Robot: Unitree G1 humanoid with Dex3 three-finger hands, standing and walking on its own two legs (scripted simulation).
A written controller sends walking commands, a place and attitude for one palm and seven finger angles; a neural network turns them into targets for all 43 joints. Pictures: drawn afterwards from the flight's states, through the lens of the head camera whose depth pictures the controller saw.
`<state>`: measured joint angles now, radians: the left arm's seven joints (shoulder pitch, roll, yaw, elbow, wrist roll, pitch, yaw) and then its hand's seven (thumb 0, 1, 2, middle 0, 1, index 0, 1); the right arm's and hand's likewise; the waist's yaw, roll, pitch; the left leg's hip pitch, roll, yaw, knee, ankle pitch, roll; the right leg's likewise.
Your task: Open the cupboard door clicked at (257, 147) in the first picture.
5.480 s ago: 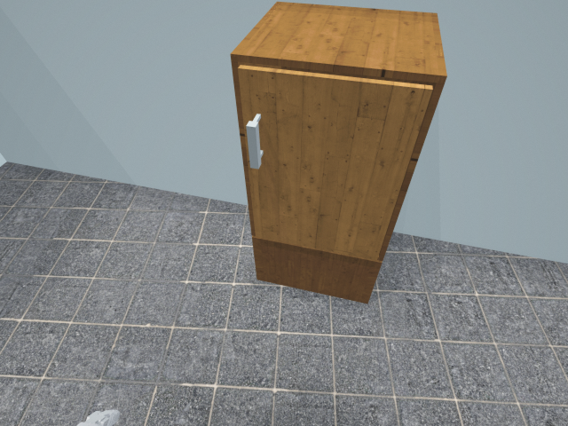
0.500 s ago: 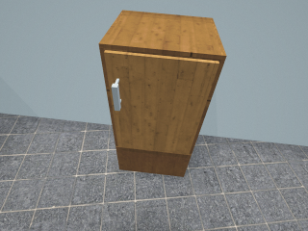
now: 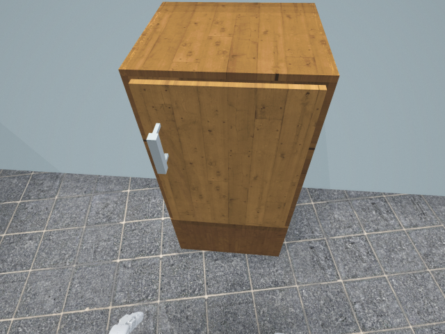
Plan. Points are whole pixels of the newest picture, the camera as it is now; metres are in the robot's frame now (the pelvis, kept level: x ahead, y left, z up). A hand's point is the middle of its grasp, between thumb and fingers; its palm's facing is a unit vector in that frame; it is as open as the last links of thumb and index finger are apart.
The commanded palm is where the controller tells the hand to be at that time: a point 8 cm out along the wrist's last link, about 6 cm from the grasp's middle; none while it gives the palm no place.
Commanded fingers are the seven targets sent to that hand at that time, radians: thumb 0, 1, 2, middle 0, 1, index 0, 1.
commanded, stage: come to a stop and stand still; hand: left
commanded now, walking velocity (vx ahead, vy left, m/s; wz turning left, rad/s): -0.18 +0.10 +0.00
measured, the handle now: (160, 148) +0.54 +0.17 -0.02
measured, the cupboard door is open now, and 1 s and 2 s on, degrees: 0 0 0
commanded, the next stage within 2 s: look again from close up in 0.74 s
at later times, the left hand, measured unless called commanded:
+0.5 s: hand out of the picture -0.05 +0.23 -0.16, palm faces +0.02 -0.97 -0.24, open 7.4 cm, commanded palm none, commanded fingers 0.00 0.90 0.90 -0.20 -0.30 -0.20 -0.30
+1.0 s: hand out of the picture -0.04 +0.23 -0.17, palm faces -0.05 -0.98 -0.18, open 7.4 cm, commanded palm none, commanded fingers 0.00 0.90 0.90 -0.20 -0.30 -0.20 -0.30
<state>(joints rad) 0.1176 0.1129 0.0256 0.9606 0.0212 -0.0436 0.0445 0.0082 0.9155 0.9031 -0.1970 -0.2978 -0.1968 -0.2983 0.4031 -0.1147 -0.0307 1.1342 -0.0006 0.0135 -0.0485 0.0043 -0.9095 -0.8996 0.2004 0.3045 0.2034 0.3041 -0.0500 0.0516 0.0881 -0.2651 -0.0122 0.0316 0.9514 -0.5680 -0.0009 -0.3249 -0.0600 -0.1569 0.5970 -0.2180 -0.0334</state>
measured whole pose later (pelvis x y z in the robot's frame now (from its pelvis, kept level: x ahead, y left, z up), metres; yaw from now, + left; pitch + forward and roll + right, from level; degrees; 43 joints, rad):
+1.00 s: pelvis -0.05 +0.07 +0.01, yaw -2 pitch -1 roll -1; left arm 0.33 0.13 -0.01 1.07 0.02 -0.01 0.04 0.01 0.90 0.90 -0.20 -0.30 -0.20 -0.30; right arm 0.37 -0.14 -0.01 1.06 -0.02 0.01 -0.01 0.00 -0.91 -0.90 0.20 0.30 0.20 0.30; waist -0.04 0.03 0.01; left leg -0.34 0.00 0.08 0.57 -0.21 0.06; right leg -0.23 -0.03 -0.05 0.55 -0.30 0.00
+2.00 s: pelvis -0.04 +0.01 -0.09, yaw +0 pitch +14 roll -2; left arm 0.48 0.25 0.32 0.13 -0.35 -0.59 -0.47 0.02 0.47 0.72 -0.23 -0.58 -0.23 -0.58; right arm 0.15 -0.26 -0.07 0.56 0.02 -0.25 -0.05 0.01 -0.91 -0.90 0.20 0.30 0.20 0.30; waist 0.05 -0.02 -0.14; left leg -0.98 0.07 -0.04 1.22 -0.49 -0.03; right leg -0.83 0.02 -0.15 1.20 -0.63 -0.07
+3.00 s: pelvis -0.05 +0.07 -0.06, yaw -1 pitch +14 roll -5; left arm 0.05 0.43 0.40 0.31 -0.34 -0.36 -0.53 -0.01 -0.49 0.31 -0.30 -1.19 -0.30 -1.19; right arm 0.27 -0.27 0.04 0.53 0.03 -0.21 -0.06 0.01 -0.90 -0.90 0.20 0.31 0.21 0.31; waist -0.01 0.01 -0.11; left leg -0.92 0.03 0.02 1.10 -0.42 0.07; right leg -0.76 -0.02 -0.09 1.03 -0.51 0.01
